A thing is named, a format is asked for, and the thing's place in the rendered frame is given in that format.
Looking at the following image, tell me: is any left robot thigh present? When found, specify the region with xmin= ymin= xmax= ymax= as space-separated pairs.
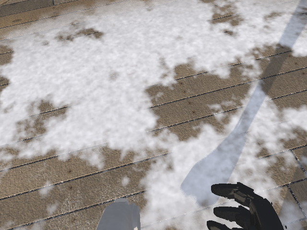
xmin=95 ymin=201 xmax=141 ymax=230

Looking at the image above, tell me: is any right robot hand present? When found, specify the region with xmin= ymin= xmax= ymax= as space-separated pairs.
xmin=206 ymin=182 xmax=287 ymax=230

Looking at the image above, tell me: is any robot left shin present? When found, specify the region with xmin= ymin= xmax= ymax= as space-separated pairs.
xmin=104 ymin=197 xmax=130 ymax=210

